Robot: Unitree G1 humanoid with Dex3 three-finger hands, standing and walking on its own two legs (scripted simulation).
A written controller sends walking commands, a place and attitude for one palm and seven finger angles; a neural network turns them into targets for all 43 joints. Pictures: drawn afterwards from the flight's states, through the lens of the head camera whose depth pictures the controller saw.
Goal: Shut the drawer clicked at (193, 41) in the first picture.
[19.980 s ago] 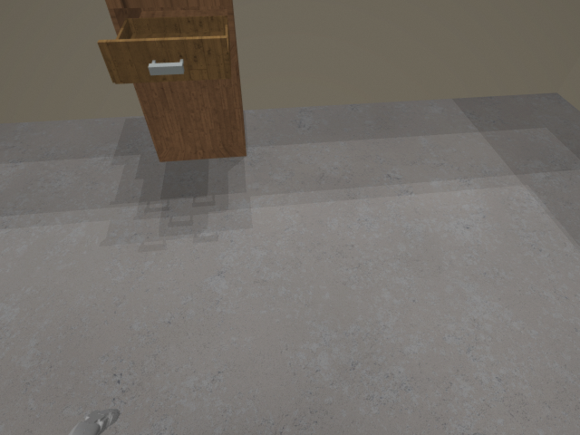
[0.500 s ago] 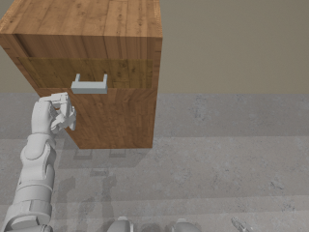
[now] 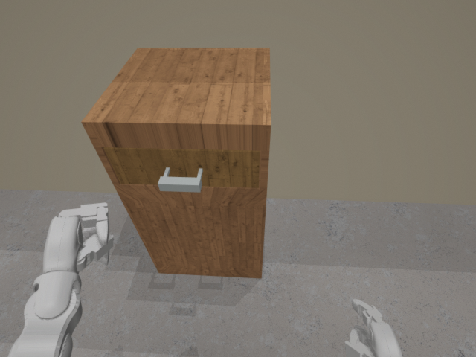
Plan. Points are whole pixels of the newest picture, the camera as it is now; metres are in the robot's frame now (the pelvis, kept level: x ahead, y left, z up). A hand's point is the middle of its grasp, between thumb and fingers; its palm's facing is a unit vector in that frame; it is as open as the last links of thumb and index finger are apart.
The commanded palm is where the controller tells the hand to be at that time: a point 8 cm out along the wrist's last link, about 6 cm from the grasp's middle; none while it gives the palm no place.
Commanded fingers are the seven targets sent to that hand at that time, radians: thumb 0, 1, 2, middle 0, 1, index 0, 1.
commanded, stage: draw the hand back to the body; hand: left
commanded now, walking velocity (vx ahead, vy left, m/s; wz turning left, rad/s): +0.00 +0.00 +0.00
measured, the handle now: (182, 177) +0.57 +0.21 -0.09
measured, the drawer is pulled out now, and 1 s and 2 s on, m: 0.00 0.00 0.00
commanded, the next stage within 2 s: step back with the hand held close in 0.52 s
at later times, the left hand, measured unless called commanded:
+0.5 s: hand (51, 271) +0.18 +0.23 +0.17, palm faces +0.41 -0.82 -0.41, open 3.2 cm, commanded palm +0.13 +0.27 +0.19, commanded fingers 0.00 0.90 0.90 -1.40 -1.60 -1.40 -1.60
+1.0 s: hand (49, 281) +0.17 +0.24 +0.15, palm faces +0.25 -0.82 -0.51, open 3.2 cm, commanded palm +0.11 +0.29 +0.19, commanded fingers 0.00 0.90 0.90 -1.40 -1.60 -1.40 -1.60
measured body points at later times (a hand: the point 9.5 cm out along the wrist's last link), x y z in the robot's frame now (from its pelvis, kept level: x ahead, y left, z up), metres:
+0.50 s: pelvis +0.00 -0.01 +0.01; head -0.02 -0.04 +0.46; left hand +0.15 +0.27 +0.19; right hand +0.20 -0.22 -0.07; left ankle -0.02 +0.11 -0.73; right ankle -0.02 -0.12 -0.73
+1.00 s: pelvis -0.03 +0.01 +0.01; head +0.00 +0.00 +0.46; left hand +0.15 +0.28 +0.18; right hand +0.13 -0.24 -0.08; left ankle -0.02 +0.11 -0.73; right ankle -0.02 -0.12 -0.73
